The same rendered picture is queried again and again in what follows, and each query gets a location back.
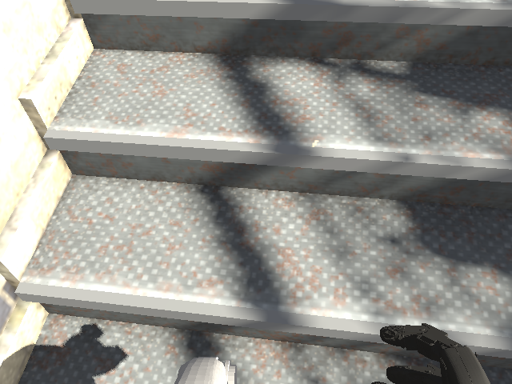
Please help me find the robot right hand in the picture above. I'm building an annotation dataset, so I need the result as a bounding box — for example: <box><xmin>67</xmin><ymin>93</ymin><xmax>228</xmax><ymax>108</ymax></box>
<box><xmin>371</xmin><ymin>323</ymin><xmax>490</xmax><ymax>384</ymax></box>

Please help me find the robot left thigh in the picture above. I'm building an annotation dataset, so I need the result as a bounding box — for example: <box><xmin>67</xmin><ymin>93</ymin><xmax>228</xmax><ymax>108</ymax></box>
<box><xmin>174</xmin><ymin>357</ymin><xmax>237</xmax><ymax>384</ymax></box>

